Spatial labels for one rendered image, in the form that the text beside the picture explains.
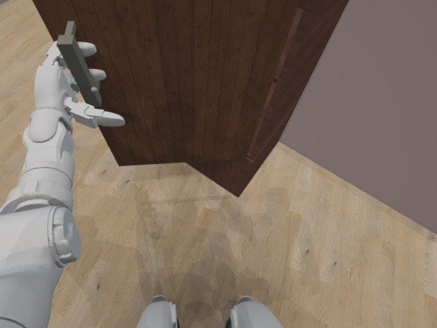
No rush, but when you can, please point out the cupboard door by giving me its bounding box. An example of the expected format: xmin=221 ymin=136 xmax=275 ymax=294
xmin=32 ymin=0 xmax=300 ymax=166

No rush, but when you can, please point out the right robot thigh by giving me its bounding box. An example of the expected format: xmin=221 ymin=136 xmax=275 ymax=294
xmin=230 ymin=301 xmax=284 ymax=328

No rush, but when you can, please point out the handle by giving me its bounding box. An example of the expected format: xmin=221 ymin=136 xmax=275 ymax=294
xmin=57 ymin=21 xmax=102 ymax=107

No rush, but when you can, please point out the left robot upper arm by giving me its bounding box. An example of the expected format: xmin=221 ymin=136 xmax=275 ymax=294
xmin=0 ymin=206 xmax=81 ymax=328

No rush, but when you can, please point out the robot left forearm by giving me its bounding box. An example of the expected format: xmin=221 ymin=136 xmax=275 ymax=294
xmin=0 ymin=109 xmax=75 ymax=215

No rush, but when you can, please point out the right robot shin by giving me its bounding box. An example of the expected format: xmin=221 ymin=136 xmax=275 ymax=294
xmin=237 ymin=297 xmax=252 ymax=305

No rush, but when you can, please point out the robot left hand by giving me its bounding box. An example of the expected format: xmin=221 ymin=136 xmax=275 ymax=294
xmin=34 ymin=41 xmax=125 ymax=128

